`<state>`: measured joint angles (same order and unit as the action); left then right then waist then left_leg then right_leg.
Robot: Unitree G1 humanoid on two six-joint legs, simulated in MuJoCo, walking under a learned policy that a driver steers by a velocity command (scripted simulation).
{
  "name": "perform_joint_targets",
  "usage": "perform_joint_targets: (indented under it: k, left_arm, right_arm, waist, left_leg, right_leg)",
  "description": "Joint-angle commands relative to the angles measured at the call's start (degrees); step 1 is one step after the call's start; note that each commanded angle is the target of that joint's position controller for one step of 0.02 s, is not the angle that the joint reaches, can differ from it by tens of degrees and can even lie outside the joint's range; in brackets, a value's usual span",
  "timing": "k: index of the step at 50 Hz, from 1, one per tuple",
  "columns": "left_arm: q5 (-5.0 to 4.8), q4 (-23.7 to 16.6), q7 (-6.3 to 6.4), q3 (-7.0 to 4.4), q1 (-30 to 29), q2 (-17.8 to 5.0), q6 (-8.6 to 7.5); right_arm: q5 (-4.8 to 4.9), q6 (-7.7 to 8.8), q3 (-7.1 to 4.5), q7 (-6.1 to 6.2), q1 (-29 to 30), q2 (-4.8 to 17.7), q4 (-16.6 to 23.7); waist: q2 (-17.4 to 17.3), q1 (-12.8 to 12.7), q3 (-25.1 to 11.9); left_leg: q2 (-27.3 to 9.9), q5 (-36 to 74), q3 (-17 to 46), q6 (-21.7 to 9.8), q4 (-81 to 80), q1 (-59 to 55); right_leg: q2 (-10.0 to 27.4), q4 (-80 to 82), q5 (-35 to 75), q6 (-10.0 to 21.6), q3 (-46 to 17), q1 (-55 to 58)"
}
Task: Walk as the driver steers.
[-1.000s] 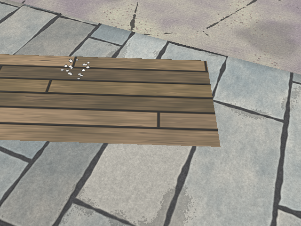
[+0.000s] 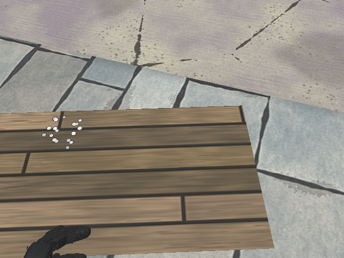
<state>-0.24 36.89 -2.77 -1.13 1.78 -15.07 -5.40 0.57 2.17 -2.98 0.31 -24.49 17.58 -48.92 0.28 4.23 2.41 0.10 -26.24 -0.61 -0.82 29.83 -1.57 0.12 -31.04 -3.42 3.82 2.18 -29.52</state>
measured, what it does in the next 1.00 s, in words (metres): walks ahead, turning right: left foot, then right foot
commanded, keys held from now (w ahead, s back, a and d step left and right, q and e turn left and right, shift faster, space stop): w+e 1.00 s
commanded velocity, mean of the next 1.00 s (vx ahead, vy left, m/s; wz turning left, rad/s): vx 0.50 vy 0.00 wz -0.46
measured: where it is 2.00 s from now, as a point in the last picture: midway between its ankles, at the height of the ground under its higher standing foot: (257, 145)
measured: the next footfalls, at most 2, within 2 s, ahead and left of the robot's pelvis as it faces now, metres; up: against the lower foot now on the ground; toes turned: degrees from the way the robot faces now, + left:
left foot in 0.48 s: +0.44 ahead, +0.11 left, +0.00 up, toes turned -15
right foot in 0.98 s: +0.60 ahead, -0.24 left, +0.00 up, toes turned -33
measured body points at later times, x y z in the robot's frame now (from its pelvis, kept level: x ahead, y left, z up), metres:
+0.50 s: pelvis +0.28 +0.02 +0.01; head +0.31 +0.01 +0.46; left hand +0.35 +0.31 -0.11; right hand +0.46 -0.26 -0.05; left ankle +0.40 +0.11 -0.72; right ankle +0.13 -0.09 -0.70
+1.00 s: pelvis +0.51 -0.09 +0.00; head +0.54 -0.12 +0.44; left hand +0.84 +0.00 -0.06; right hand +0.37 -0.36 -0.13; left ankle +0.41 +0.12 -0.70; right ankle +0.57 -0.22 -0.72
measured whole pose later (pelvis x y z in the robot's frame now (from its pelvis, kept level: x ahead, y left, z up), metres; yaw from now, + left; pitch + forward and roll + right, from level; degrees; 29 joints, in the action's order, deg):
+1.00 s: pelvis +0.51 -0.09 +0.00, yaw -31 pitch +1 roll +2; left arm -1.3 32.4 -2.7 -3.4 3.8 -16.7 -0.9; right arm 1.0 2.7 -4.6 0.5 -19.0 18.5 -48.7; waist 0.8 3.8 3.6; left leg -5.7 -27.1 -13.2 2.7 34.3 -1.1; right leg -0.1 -35.6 -8.3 6.0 2.7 -29.5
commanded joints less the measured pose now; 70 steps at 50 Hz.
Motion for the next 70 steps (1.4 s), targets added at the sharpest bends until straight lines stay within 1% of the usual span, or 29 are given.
perform_joint_targets:
  k: [1, 2, 3, 5, 9, 15, 20, 23, 24, 25, 26, 27, 28, 30, 34, 40, 44, 46, 48, 49, 50, 51, 52, 53, 54, 55, 59, 64, 70]
  left_arm:
    - [0.03, 2.3, 0.83, -4.96, 24.6, -14.0, 0.26]
    - [-0.53, 2.1, 0.94, -3.92, 20.6, -11.3, 0.42]
    - [-0.54, 1.5, 1.08, -3.57, 16.6, -10.2, 0.62]
    - [0.53, 0.8, 0.94, -2.95, 12.1, -8.1, 0.42]
    - [-0.22, 1.5, 1.39, -3.50, 11.8, -8.9, -0.31]
    - [-0.98, 3.7, 3.15, -4.67, 17.3, -11.9, 0.85]
    - [-1.39, 4.5, 3.75, -5.00, 20.1, -12.0, 2.06]
    - [-0.79, 4.0, 3.67, -4.12, 19.2, -9.0, 2.73]
    - [0.31, 2.6, 3.46, -2.63, 19.6, -4.9, 2.60]
    - [-1.38, 0.4, 3.40, -1.65, 26.6, -1.8, 1.84]
    - [-2.45, 1.7, 3.65, -2.87, 25.4, -8.1, 1.83]
    - [-2.25, 1.2, 3.65, -3.81, 20.0, -11.0, 2.16]
    - [-1.67, 0.9, 3.74, -3.89, 17.7, -10.4, 2.50]
    - [-1.34, -0.1, 3.16, -4.05, 15.8, -8.7, 3.05]
    - [-1.17, -2.3, 2.62, -3.32, 13.2, -5.3, 4.20]
    - [-1.03, -5.1, 0.83, -2.43, 4.5, -3.7, 3.49]
    - [-1.23, -7.7, -0.40, -2.56, -0.7, -4.3, 3.58]
    - [-0.94, -8.3, -0.66, -3.36, 0.2, -5.9, 3.86]
    - [-0.76, -6.1, -0.29, -5.53, 10.5, -9.5, 4.41]
    - [-1.02, -3.3, 0.63, -7.51, 20.6, -12.9, 4.93]
    - [-1.68, -2.7, 1.74, -8.77, 22.9, -19.8, 5.08]
    - [-1.45, -5.2, 1.19, -7.81, 23.2, -18.8, 3.90]
    - [-0.90, -4.5, 0.66, -6.44, 21.9, -14.3, 2.90]
    - [-0.76, -4.1, 0.68, -5.95, 19.4, -12.9, 2.29]
    - [-0.80, -4.4, 0.82, -5.40, 15.5, -11.3, 2.15]
    - [-0.32, -5.1, 1.03, -4.92, 12.7, -10.0, 2.08]
    - [-0.19, -4.3, 2.30, -4.84, 12.2, -10.1, 1.72]
    - [-0.76, -1.6, 3.77, -5.13, 16.7, -11.2, 2.34]
    - [-1.15, 1.2, 4.29, -5.02, 20.3, -10.4, 3.19]
  right_arm:
    - [-0.38, 2.66, 0.57, -0.32, -4.5, 2.9, 4.9]
    - [1.23, 3.53, -0.84, -0.78, 1.6, 7.7, 6.7]
    - [1.55, 4.15, -0.65, -0.85, 6.2, 7.8, 8.2]
    - [-0.26, 4.10, -0.85, -0.51, 8.0, 6.7, 8.6]
    - [-1.28, 2.57, -0.30, -0.06, 7.5, 3.9, 8.9]
    - [-0.74, 3.55, 0.55, -0.70, 21.9, 2.2, 12.7]
    - [0.10, 4.65, -0.59, -1.67, 25.2, 5.2, 14.0]
    - [-0.24, 5.30, -2.38, -1.15, 14.8, 8.1, 11.7]
    - [-1.06, 5.30, -3.31, -0.61, 5.9, 11.5, 10.9]
    - [-1.46, 4.29, -4.36, -0.83, 2.8, 15.6, 9.2]
    - [-0.74, 4.07, -3.25, -1.14, 3.9, 10.0, 9.8]
    - [-0.50, 3.91, -2.33, -0.97, 6.1, 6.6, 10.1]
    - [-0.87, 3.79, -1.81, -1.00, 9.0, 5.3, 10.2]
    - [-1.34, 3.71, -1.27, -0.81, 11.8, 3.5, 9.4]
    - [-0.84, 4.54, -2.23, -0.55, 11.6, 5.3, 7.5]
    - [-0.50, 3.71, -2.99, -0.05, 10.3, 8.2, 5.4]
    - [0.67, 2.58, -3.66, -0.03, 7.7, 10.3, 3.7]
    - [1.18, 1.85, -4.18, 0.14, 7.8, 11.9, 3.6]
    - [1.75, 1.02, -4.52, 0.48, 8.6, 13.0, 3.9]
    - [1.23, 1.06, -3.79, 0.72, 8.0, 11.3, 4.3]
    - [-1.94, 1.74, -1.30, 0.16, 3.3, 3.6, 7.1]
    - [-1.15, 3.79, -0.45, -0.50, 5.0, 3.9, 8.8]
    - [1.38, 4.94, -1.85, -0.99, 12.5, 9.0, 10.2]
    - [1.75, 5.64, -1.54, -0.98, 14.3, 8.5, 11.1]
    - [0.45, 5.79, -1.50, -0.47, 13.9, 7.9, 10.2]
    - [-0.55, 5.43, -1.83, -0.26, 12.8, 8.3, 9.8]
    - [-1.51, 3.42, -1.53, -0.26, 12.7, 6.0, 9.5]
    - [-1.20, 3.47, -0.32, -0.71, 23.6, 3.2, 12.3]
    - [-0.27, 4.66, -1.02, -2.27, 27.5, 5.1, 13.8]
  waist:
    - [13.3, -10.5, -27.9]
    - [9.7, -10.3, -18.1]
    - [5.3, -9.0, -11.1]
    - [2.1, -5.1, -4.6]
    - [3.3, -2.7, -3.2]
    - [3.3, -7.4, -0.4]
    - [4.8, -7.3, -1.0]
    - [5.1, -1.6, -6.3]
    - [-2.0, 1.7, -15.0]
    - [-20.1, -1.8, -20.3]
    - [-14.2, -0.5, -16.2]
    - [-9.0, 0.5, -9.9]
    - [-5.6, -0.6, -6.8]
    - [-7.2, -2.6, -2.8]
    - [-5.7, -3.3, -0.9]
    - [-3.6, -0.7, 1.0]
    - [-3.6, 0.2, 2.6]
    - [-4.7, -1.6, 1.0]
    - [-4.9, -8.2, -5.5]
    - [-2.6, -13.0, -10.6]
    - [13.5, -8.8, -15.0]
    - [13.1, -9.3, -25.6]
    - [6.0, -11.6, -18.8]
    - [4.5, -9.7, -11.9]
    - [0.6, -7.0, -8.1]
    - [1.4, -4.7, -6.4]
    - [2.1, -3.1, -4.7]
    - [4.0, -6.9, -2.0]
    - [5.3, -8.0, -1.6]
  left_leg:
    - [3.8, -5.8, 7.5, 0.0, 44.0, 38.0]
    - [-0.1, -3.7, 8.1, -0.5, 47.4, 44.1]
    - [-2.8, 1.3, 6.0, -0.9, 45.1, 44.4]
    - [-6.4, 7.9, 5.5, -0.5, 37.6, 39.3]
    - [-6.6, 12.0, 4.5, 2.7, 28.8, 35.1]
    - [-2.9, 30.5, 3.9, 4.7, 5.3, 31.6]
    - [-1.7, 27.1, 6.2, 3.0, -2.0, 27.3]
    - [-2.9, 21.8, 5.2, -0.9, -5.5, 10.8]
    - [-13.1, 18.4, 14.9, -4.5, -4.5, -3.5]
    - [-24.5, 5.6, 40.2, -13.0, -10.1, -18.4]
    - [-24.1, -4.4, 43.3, -12.7, -12.9, -15.5]
    - [-21.7, -1.6, 33.8, -10.4, -13.2, -9.7]
    - [-19.1, 6.2, 26.6, -9.2, -14.0, -3.9]
    - [-15.6, 15.5, 17.3, -8.4, -16.8, 3.8]
    - [-15.5, 24.6, 8.5, -10.1, -20.8, 7.0]
    - [-14.4, 30.1, -2.8, -8.7, -21.5, 4.8]
    - [-16.3, 33.5, -6.2, -7.0, -19.5, -0.5]
    - [-16.5, 48.3, -8.4, -5.9, -13.9, -2.9]
    - [-14.9, 63.1, -11.3, -4.1, 2.1, -1.3]
    - [-12.7, 56.8, -12.1, -2.0, 16.3, 8.1]
    - [-5.1, 8.3, -11.3, 1.6, 37.8, 32.9]
    - [2.0, -9.7, 2.8, 2.1, 49.0, 43.7]
    - [-1.3, -4.2, 6.1, 1.1, 50.2, 49.1]
    - [-3.4, 1.2, 5.4, 0.2, 46.0, 49.2]
    - [-5.5, 4.9, 5.5, 0.5, 41.3, 45.7]
    - [-6.9, 7.5, 5.8, 0.9, 37.4, 41.4]
    - [-6.2, 13.0, 4.3, 4.0, 29.5, 36.7]
    - [-2.6, 29.5, 4.2, 5.3, 9.1, 34.4]
    - [-0.7, 28.5, 5.5, 2.9, -0.7, 29.9]
  right_leg:
    - [22.0, 11.5, -12.8, 16.3, -46.5, 55.0]
    - [19.8, 13.3, -16.6, 13.4, -39.7, 48.5]
    - [17.4, 14.4, -13.3, 11.9, -32.3, 39.5]
    - [13.2, 17.5, -2.3, 10.9, -24.0, 25.5]
    - [10.5, 21.9, 3.7, 12.6, -18.0, 17.2]
    - [7.2, 21.0, -0.4, 9.0, -14.2, 15.2]
    - [10.0, 14.4, -4.9, 7.1, -21.0, 20.8]
    - [5.8, 2.0, -2.4, 3.8, -20.6, 18.2]
    - [1.7, -14.8, -11.1, 1.5, -15.8, 11.2]
    - [-5.0, -32.4, -31.4, -1.5, -9.0, -8.7]
    - [-0.7, -40.2, -29.3, -2.3, -11.7, -15.4]
    - [1.2, -41.9, -24.0, -2.5, -11.1, -16.7]
    - [3.0, -41.0, -19.7, -3.1, -9.9, -14.8]
    - [5.7, -37.1, -15.0, -3.7, -9.6, -11.5]
    - [6.8, -31.5, -10.9, -4.9, -7.9, -11.6]
    - [6.0, -13.6, 3.4, -4.1, -4.1, -9.3]
    - [4.9, -6.9, 0.9, -1.6, -1.3, -8.1]
    - [2.2, -5.4, -4.5, 0.6, 1.4, -3.7]
    - [-2.7, -2.6, -6.2, 3.8, 4.4, 11.2]
    - [-3.5, -0.8, -3.9, 6.1, 1.8, 27.6]
    - [11.7, 0.3, -5.0, 13.9, -24.1, 48.1]
    - [19.5, 11.5, -19.1, 21.5, -50.8, 54.8]
    - [18.2, 14.7, -18.6, 17.4, -44.5, 50.4]
    - [16.0, 14.9, -14.4, 15.5, -37.1, 42.3]
    - [13.5, 14.7, -8.1, 13.7, -31.2, 34.1]
    - [11.5, 15.4, -2.4, 13.0, -27.1, 28.0]
    - [8.5, 18.1, 6.9, 13.4, -20.8, 18.3]
    - [4.8, 17.0, 2.1, 9.7, -17.4, 15.6]
    - [8.0, 10.6, -2.0, 8.1, -24.2, 21.5]
Velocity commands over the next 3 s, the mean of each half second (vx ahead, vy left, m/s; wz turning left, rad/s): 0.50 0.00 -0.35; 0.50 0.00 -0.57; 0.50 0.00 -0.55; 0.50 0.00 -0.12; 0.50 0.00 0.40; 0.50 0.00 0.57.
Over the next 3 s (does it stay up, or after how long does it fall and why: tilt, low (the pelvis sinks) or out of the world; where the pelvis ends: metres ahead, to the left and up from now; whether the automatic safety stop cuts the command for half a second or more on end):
stays up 1.40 -0.76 -0.14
